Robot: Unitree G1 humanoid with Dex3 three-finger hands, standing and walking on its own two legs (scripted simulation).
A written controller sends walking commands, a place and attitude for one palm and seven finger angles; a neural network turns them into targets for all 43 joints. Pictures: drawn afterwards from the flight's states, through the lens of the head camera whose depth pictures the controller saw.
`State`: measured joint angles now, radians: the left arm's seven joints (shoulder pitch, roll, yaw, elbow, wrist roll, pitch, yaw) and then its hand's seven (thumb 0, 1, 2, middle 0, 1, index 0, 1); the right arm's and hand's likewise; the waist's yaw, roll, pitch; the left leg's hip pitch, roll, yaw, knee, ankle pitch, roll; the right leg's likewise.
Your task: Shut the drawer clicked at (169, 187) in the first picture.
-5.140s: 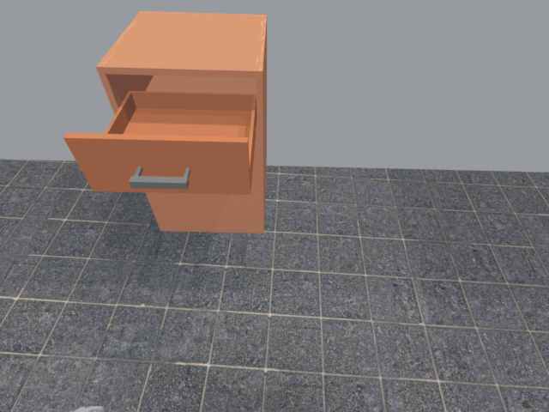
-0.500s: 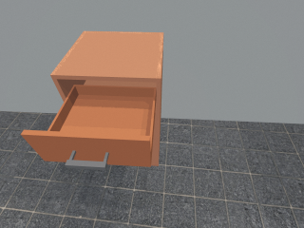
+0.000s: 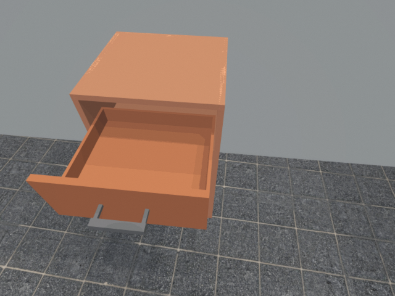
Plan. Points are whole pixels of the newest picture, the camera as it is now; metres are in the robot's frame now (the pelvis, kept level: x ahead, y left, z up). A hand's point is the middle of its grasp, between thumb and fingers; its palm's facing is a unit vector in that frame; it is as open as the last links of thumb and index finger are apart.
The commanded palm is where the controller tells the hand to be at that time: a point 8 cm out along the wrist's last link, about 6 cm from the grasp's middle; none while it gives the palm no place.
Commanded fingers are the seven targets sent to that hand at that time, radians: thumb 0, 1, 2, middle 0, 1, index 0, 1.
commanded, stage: come to a stop and stand still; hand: left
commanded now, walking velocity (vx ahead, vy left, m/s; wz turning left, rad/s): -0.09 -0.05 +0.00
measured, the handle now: (120, 218) +0.30 +0.22 -0.09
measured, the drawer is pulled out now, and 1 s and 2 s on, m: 0.30 0.30 0.30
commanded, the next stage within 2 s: look again from close up in 1.02 s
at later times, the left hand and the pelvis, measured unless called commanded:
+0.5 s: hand out of the picture -0.01 +0.15 -0.16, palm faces +0.02 -0.97 -0.23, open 7.3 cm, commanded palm none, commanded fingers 0.00 0.90 0.90 -0.20 -0.30 -0.20 -0.30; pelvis -0.02 -0.03 +0.01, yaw +0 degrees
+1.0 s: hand out of the picture -0.11 +0.11 -0.16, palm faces +0.02 -0.99 -0.16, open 7.3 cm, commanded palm none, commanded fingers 0.00 0.90 0.90 -0.20 -0.30 -0.20 -0.30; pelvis -0.07 -0.04 +0.01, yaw -1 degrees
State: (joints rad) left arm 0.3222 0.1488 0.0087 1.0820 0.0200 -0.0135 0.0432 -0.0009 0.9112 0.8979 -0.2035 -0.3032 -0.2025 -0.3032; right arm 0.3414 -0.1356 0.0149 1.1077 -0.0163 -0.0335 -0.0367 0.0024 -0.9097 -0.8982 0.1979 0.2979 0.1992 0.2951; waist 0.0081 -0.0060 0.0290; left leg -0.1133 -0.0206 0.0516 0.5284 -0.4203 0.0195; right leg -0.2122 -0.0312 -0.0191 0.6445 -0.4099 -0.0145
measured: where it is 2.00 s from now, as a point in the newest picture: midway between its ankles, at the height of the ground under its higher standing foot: outside the picture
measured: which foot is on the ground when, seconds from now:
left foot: down 0.00-1.00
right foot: down 0.00-1.00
